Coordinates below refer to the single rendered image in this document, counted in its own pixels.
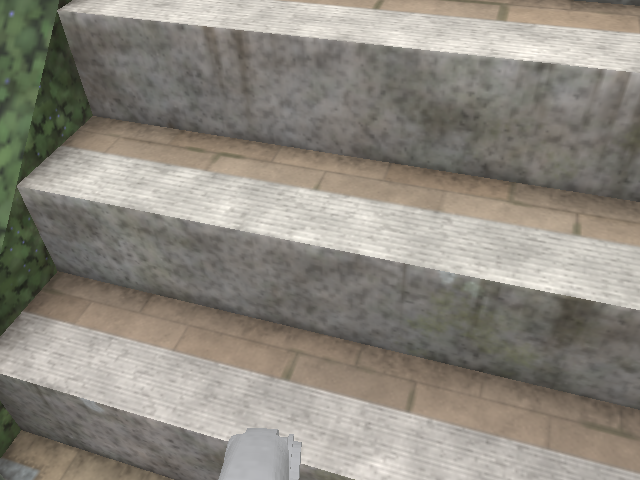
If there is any robot left shin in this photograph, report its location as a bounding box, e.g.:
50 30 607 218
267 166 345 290
224 434 240 460

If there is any left robot thigh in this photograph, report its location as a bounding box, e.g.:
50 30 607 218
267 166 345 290
218 428 302 480

